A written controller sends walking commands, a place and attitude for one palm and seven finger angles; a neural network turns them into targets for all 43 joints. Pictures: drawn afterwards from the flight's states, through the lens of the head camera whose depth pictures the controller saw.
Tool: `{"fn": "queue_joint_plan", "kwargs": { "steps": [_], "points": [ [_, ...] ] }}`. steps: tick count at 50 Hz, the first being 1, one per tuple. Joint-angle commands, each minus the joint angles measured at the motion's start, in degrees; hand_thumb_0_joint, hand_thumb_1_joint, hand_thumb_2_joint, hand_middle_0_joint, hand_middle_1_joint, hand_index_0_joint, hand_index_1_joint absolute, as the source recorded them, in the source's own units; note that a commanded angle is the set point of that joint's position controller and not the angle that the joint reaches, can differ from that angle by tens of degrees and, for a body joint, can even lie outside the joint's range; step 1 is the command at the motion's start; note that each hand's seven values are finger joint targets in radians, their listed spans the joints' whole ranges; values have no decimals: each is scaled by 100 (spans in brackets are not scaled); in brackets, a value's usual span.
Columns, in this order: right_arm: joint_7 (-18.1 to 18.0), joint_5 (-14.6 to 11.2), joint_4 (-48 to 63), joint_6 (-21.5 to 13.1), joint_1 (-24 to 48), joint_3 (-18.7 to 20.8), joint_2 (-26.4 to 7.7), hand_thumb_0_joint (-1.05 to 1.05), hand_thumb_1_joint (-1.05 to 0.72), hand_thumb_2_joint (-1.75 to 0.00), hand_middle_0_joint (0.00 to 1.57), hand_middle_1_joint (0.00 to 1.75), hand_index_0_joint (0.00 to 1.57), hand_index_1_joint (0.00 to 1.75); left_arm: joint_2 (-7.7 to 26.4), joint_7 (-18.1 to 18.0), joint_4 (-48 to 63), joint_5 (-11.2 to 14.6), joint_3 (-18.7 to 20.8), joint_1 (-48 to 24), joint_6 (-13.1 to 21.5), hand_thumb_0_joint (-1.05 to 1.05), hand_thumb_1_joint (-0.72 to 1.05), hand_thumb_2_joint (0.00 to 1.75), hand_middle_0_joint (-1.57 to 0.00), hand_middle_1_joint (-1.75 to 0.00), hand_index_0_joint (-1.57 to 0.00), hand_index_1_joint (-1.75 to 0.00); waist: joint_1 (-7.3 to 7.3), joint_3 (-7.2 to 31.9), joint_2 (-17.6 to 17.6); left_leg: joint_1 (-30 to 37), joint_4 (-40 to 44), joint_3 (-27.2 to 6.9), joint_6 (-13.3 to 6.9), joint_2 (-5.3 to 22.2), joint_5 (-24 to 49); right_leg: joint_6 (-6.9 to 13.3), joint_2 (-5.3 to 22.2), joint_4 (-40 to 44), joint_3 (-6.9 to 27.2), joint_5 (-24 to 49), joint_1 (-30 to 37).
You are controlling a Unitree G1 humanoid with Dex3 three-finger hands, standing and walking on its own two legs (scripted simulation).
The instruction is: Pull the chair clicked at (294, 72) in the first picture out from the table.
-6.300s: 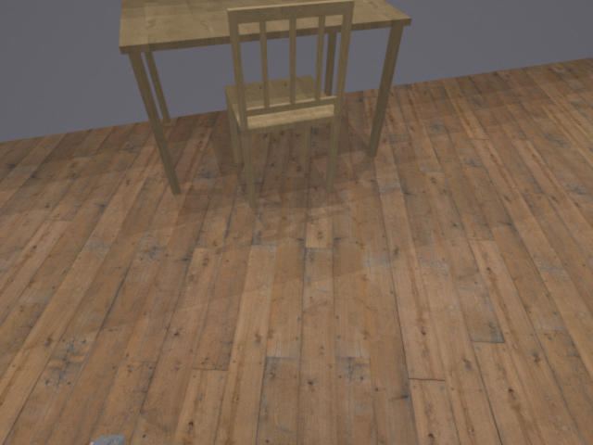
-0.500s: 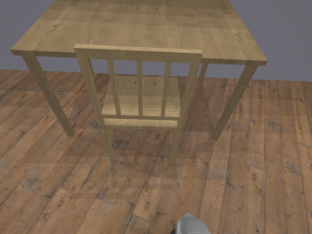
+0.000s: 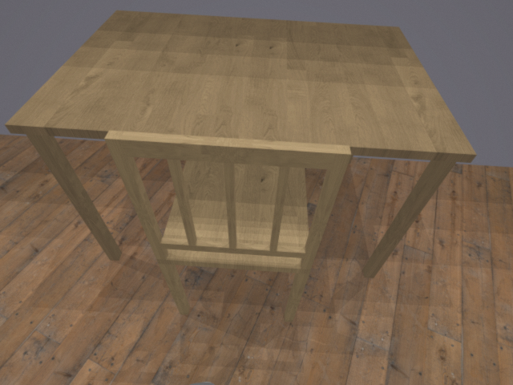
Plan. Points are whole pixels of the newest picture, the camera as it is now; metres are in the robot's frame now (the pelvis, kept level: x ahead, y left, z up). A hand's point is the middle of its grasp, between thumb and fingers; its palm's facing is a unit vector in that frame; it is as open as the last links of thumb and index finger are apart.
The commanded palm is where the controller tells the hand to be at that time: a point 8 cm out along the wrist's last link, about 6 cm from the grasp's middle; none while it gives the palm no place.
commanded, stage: come to a stop and stand still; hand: left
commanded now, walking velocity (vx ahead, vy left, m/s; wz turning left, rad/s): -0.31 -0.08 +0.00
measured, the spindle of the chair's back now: (231, 209) +0.49 +0.10 -0.09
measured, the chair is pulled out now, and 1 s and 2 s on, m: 0.00 0.00 0.00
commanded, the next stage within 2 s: look again from close up in 1.24 s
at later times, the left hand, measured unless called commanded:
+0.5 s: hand out of the picture +0.04 +0.15 -0.16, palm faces +0.00 -0.96 -0.29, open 7.4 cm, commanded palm none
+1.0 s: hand out of the picture -0.02 +0.16 -0.18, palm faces +0.07 -0.97 -0.23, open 7.4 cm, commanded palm none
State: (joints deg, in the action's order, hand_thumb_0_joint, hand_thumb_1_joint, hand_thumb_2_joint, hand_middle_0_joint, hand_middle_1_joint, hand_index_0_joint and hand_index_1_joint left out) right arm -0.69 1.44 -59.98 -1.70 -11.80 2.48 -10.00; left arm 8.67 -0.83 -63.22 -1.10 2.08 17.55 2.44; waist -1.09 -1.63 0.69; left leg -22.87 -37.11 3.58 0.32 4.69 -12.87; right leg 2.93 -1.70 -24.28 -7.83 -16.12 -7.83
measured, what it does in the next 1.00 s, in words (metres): steps on the spot: left foot, then right foot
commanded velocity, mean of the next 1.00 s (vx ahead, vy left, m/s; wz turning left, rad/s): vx -0.03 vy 0.04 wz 0.00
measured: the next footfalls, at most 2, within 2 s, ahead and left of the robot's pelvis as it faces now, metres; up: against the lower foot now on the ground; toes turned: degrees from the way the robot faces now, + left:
left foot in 0.02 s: +0.10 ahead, +0.12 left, +0.00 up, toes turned +5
right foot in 0.42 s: +0.04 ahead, -0.13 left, +0.00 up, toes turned -5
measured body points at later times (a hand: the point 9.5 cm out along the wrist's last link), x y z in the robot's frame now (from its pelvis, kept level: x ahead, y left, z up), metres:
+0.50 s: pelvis +0.00 -0.05 +0.00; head +0.00 -0.08 +0.45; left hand +0.04 +0.20 -0.14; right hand +0.03 -0.29 -0.17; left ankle +0.05 +0.11 -0.72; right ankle -0.01 -0.15 -0.74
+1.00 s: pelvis -0.02 -0.03 +0.00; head -0.01 -0.02 +0.45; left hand -0.02 +0.21 -0.16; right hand +0.02 -0.26 -0.16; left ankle -0.04 +0.09 -0.74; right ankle -0.01 -0.15 -0.74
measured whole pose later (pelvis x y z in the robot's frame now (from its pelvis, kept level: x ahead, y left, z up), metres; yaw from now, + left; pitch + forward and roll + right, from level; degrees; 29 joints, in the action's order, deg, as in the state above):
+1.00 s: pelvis -0.02 -0.03 +0.00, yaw -1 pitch -1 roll +1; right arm -1.9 1.2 -60.7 1.3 -12.3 1.1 -9.1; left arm 10.7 -2.2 -63.3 -1.1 2.3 14.3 -2.3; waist -2.5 -2.2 -1.8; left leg -9.0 -26.1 2.7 -0.2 -0.6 -16.4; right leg -0.5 3.9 -31.0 -3.0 -15.3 -14.6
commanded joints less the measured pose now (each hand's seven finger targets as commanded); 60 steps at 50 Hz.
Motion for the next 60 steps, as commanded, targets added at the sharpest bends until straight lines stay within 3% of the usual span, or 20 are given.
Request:
{"fn": "queue_joint_plan", "kwargs": {
  "steps": [1,2,5,8,11,15,18,19,21,22,24,29,36,42,44,46,47,49,53,60],
  "points": [
    [-81,-23,-105,-170,-846,-85,-366,0,-90,-90,20,30,20,30,253,-105,118,97,-45,377,-18,0,90,90,-20,-30,-20,-30,141,414,470,2019,1166,-697,-176,684,3827,-86,689,-471,565,1605,-655],
    [-140,-51,-105,-113,-768,-84,-606,0,-90,-90,20,30,20,30,169,-148,54,133,-97,566,-76,0,90,90,-20,-30,-20,-30,40,554,761,2074,1193,-1027,-519,1243,4814,-250,536,-421,434,252,-581],
    [-264,-98,-114,44,-300,-78,-658,0,-90,-90,20,30,20,30,366,-186,-54,102,-84,618,-280,0,90,90,-20,-30,-20,-30,-16,127,1416,1650,1602,-1030,-781,1370,5100,-354,524,-918,439,-832,-529],
    [-342,-89,-69,152,-507,73,-819,0,-90,-90,20,30,20,30,585,-181,157,38,8,419,-428,0,90,90,-20,-30,-20,-30,174,263,1057,2117,1582,-1142,-1082,1649,5947,-356,484,-2088,674,-1569,-1197],
    [-333,-50,90,244,-346,234,-996,0,-90,-90,20,30,20,30,496,-154,352,18,81,258,-482,0,90,90,-20,-30,-20,-30,224,637,570,2357,1398,-1023,-1262,1721,5429,-396,455,-2735,775,-1653,-1567],
    [-254,-18,305,273,76,284,-943,0,-90,-90,20,30,20,30,376,-111,563,21,144,183,-492,0,90,90,-20,-30,-20,-30,117,871,657,1860,1467,-667,-1059,1475,3816,-417,461,-2560,732,-1292,-1271],
    [-149,-18,361,296,322,262,-848,0,-90,-90,20,30,20,30,336,-104,471,18,125,460,-416,0,90,90,-20,-30,-20,-30,-45,858,822,1125,1398,-492,-677,1080,1632,-409,428,-948,473,-213,-330],
    [-110,-45,311,312,271,228,-715,0,-90,-90,20,30,20,30,407,-112,377,-14,117,568,-366,0,90,90,-20,-30,-20,-30,-99,820,407,798,1164,-364,-428,736,595,-427,428,-141,460,392,81],
    [-12,-117,407,395,253,50,-86,0,-90,-90,20,30,20,30,1051,-134,465,-55,81,81,-247,0,90,90,-20,-30,-20,-30,54,45,-1503,212,414,22,136,-181,-1426,50,1814,1365,2248,-967,-742],
    [29,-71,426,434,307,77,-284,0,-90,-90,20,30,20,30,1245,-121,619,-40,89,-187,-278,0,90,90,-20,-30,-20,-30,-4,-202,-1260,499,83,-119,109,-134,-1481,338,2056,1784,2476,-2164,-1474],
    [65,-18,339,448,379,100,-372,0,-90,-90,20,30,20,30,1267,-138,664,-49,167,-408,-261,0,90,90,-20,-30,-20,-30,-55,-679,-1347,139,-495,-310,42,-159,-1140,418,1956,1895,2711,-2086,-1646],
    [75,-38,73,354,-306,92,-449,0,-90,-90,20,30,20,30,1177,-124,646,-18,190,-289,-197,0,90,90,-20,-30,-20,-30,-11,-324,-689,-87,-942,-296,99,-284,-731,482,1762,1133,1763,530,-410],
    [-30,-91,341,370,-92,64,-435,0,-90,-90,20,30,20,30,1224,-242,457,-35,279,286,-206,0,90,90,-20,-30,-20,-30,-296,324,-819,-273,-609,-324,250,-338,-1348,907,2168,322,1884,3897,912],
    [-53,-114,116,305,-749,12,-291,0,-90,-90,20,30,20,30,1165,-219,475,-11,245,-327,-275,0,90,90,-20,-30,-20,-30,110,496,-1020,1519,1343,-93,159,-475,-54,412,1682,140,1480,2251,-220],
    [-78,-70,43,187,-860,29,-575,0,-90,-90,20,30,20,30,821,-188,470,40,160,-325,-319,0,90,90,-20,-30,-20,-30,131,508,-136,2107,1902,-619,-61,165,789,-9,996,-434,1005,921,-793],
    [-109,-39,207,225,-371,43,-915,0,-90,-90,20,30,20,30,474,-143,436,30,62,-261,-370,0,90,90,-20,-30,-20,-30,-57,91,714,1145,2203,-1330,-635,1035,1028,-326,561,-765,459,-474,-690],
    [-118,-25,253,241,-187,5,-870,0,-90,-90,20,30,20,30,399,-129,413,11,45,-180,-357,0,90,90,-20,-30,-20,-30,-148,-90,368,784,2167,-1089,-605,878,561,-323,523,-701,509,-365,-557],
    [-155,-54,130,183,-165,-60,-649,0,-90,-90,20,30,20,30,469,-122,224,-9,7,-254,-381,0,90,90,-20,-30,-20,-30,-79,-225,795,1043,2151,-967,-473,544,1247,-337,585,-467,492,222,-494],
    [-151,-96,40,190,-258,-100,-539,0,-90,-90,20,30,20,30,594,-118,13,1,-45,-85,-324,0,90,90,-20,-30,-20,-30,-12,-354,20,1113,1906,-664,-220,212,606,-283,755,179,843,767,-392],
    [-132,-107,-98,143,-399,-141,-468,0,-90,-90,20,30,20,30,570,-108,-85,8,-76,-29,-271,0,90,90,-20,-30,-20,-30,19,-321,4,1161,2171,-667,-180,164,20,-290,762,406,854,644,-301]
  ]
}}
